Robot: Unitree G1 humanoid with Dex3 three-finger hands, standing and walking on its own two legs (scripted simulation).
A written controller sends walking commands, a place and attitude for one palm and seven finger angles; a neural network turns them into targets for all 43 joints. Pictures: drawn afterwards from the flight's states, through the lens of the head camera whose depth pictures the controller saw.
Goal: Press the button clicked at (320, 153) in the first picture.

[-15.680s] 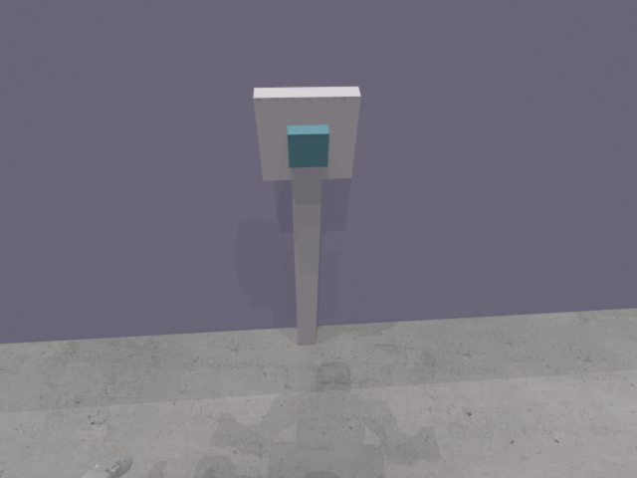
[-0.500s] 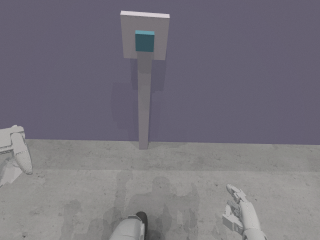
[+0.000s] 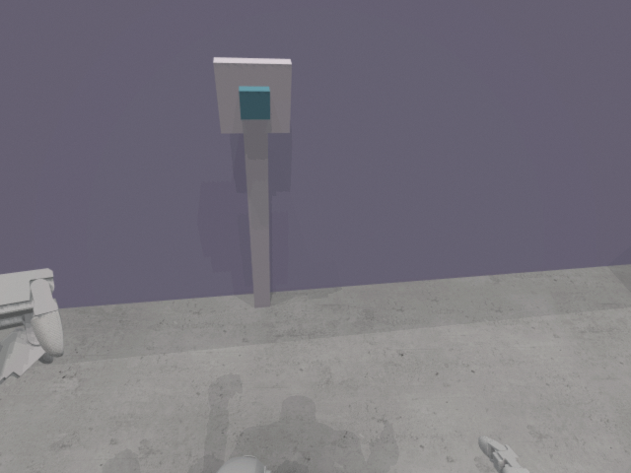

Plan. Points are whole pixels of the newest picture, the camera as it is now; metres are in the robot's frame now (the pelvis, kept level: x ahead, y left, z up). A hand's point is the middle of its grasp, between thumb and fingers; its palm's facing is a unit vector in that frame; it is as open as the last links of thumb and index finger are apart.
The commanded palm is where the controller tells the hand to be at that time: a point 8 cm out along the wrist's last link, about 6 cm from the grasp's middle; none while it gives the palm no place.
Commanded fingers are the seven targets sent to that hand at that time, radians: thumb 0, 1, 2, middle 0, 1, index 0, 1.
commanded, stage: stop stepping back and stand still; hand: left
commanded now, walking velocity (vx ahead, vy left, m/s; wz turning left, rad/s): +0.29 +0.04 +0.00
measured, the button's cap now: (254, 102) +0.83 +0.21 +0.08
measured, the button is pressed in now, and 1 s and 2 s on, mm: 0 0 0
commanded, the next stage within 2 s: let the arm hang, fingers relaxed in 1.02 s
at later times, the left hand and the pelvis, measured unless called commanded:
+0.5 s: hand (35, 366) +0.16 +0.26 +0.16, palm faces +0.45 -0.76 -0.48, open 3.1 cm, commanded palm +0.11 +0.29 +0.18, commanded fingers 0.00 0.90 0.90 -1.30 -1.50 -1.30 -1.50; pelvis +0.00 +0.01 +0.00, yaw +4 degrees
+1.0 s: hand (51, 328) +0.20 +0.27 +0.15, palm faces +0.37 -0.80 -0.47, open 3.1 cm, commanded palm +0.14 +0.31 +0.18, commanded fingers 0.00 0.90 0.90 -1.30 -1.50 -1.30 -1.50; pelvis +0.02 +0.03 +0.01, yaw +3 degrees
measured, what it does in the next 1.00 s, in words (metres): steps on the spot: left foot, then left foot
